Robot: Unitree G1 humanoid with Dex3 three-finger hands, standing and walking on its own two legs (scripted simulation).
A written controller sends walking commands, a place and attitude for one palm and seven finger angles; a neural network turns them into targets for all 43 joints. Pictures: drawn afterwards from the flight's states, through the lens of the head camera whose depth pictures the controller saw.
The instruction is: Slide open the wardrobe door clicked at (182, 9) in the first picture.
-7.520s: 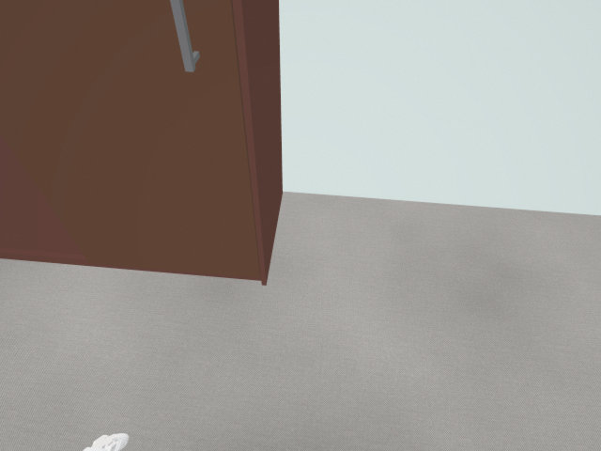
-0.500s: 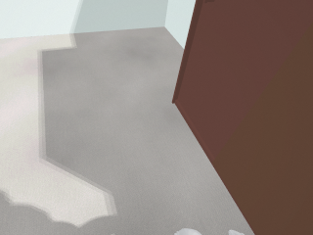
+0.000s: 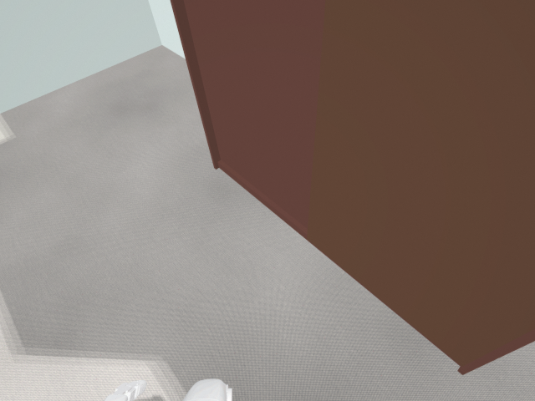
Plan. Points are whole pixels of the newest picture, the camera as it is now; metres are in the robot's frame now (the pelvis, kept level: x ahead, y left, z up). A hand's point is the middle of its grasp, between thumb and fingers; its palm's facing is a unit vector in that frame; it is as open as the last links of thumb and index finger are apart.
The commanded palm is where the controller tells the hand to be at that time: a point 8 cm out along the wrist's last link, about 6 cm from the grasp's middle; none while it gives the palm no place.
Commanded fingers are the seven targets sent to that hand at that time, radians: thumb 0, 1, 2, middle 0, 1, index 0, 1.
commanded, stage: turn to face it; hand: right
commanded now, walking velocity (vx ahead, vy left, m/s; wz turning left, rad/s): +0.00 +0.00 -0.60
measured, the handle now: out of the picture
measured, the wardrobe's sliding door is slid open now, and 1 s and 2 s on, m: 0.00 0.00 0.00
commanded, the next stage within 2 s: take the last steps up to it in 1.30 s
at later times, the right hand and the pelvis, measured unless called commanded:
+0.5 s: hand out of the picture +0.03 -0.16 -0.14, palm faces +0.29 +0.91 -0.30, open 7.4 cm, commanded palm none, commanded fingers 0.00 -0.90 -0.90 0.20 0.30 0.20 0.30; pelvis -0.03 +0.06 +0.00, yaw -18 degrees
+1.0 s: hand out of the picture -0.15 -0.19 -0.17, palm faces +0.61 +0.75 -0.25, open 7.4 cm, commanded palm none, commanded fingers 0.00 -0.90 -0.90 0.20 0.30 0.20 0.30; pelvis -0.07 +0.03 +0.00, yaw -36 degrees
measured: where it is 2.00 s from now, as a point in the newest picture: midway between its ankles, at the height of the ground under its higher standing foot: outside the picture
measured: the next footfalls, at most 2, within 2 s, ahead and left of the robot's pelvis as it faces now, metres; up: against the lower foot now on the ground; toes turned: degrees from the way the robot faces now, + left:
left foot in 0.36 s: +0.06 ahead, +0.16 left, +0.00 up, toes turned -13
right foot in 0.78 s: -0.09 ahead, -0.08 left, +0.00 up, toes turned -35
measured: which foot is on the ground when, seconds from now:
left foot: up 0.00-0.34, down 0.36-0.78, up 0.80-1.00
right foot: down 0.00-0.36, up 0.38-0.76, down 0.78-1.00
